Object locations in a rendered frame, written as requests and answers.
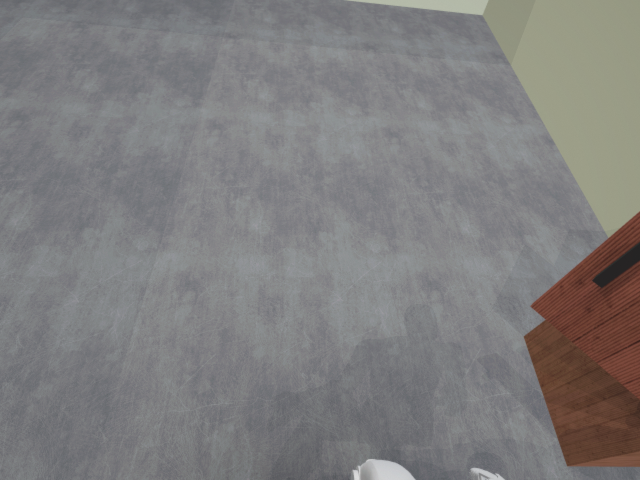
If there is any cupboard door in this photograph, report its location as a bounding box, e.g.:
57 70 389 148
530 212 640 399

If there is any handle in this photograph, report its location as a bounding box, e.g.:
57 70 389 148
592 242 640 288

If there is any robot right thigh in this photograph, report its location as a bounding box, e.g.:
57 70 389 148
350 460 415 480

